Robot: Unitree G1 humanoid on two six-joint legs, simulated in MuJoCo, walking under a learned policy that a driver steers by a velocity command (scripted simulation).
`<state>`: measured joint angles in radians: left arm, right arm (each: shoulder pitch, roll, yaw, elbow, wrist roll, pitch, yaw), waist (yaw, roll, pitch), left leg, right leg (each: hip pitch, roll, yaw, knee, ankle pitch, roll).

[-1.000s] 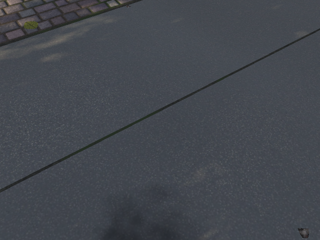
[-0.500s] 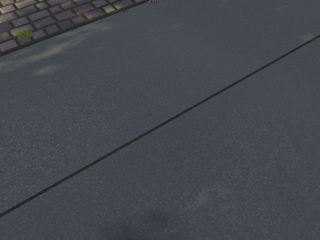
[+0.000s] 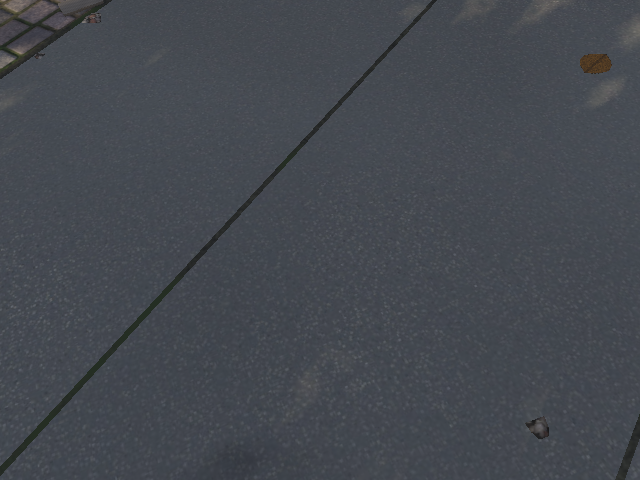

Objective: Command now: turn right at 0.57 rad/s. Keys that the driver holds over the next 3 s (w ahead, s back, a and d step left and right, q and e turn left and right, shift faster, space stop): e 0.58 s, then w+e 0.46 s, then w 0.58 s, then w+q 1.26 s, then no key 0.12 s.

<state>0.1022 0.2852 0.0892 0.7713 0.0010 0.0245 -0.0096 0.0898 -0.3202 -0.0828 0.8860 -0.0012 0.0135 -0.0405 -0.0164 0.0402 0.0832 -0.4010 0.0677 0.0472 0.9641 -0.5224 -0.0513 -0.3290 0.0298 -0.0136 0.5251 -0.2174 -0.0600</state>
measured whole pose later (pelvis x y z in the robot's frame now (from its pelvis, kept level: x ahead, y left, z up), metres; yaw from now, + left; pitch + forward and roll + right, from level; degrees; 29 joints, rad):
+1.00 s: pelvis +0.08 -0.06 +0.01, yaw -35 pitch +1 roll +2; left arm 0.38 0.25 0.05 0.71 -0.01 -0.06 -0.02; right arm 0.13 -0.33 -0.08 0.75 0.00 -0.08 0.02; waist 0.03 0.05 0.01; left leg -0.55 0.04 -0.02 0.98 -0.24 0.03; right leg -0.11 0.06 0.10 0.33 -0.24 -0.08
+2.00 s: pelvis +0.52 -0.44 +0.01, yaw -34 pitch +1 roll -1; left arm 0.26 0.27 0.06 0.75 0.01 -0.10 -0.02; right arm 0.26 -0.33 -0.06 0.77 0.03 -0.03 0.01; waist 0.02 0.05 0.03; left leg -0.57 0.08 -0.04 1.13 -0.30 -0.01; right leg -0.21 0.01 -0.11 0.37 -0.19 -0.03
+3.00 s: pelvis +1.04 -0.64 +0.01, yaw +0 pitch +1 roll -1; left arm 0.25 0.26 0.06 0.76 0.01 -0.10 -0.01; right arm 0.24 -0.32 -0.07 0.66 0.02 -0.01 -0.01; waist 0.03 0.05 0.04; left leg -0.56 0.02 -0.08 1.10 -0.37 -0.02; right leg -0.22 0.02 -0.06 0.39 -0.19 -0.03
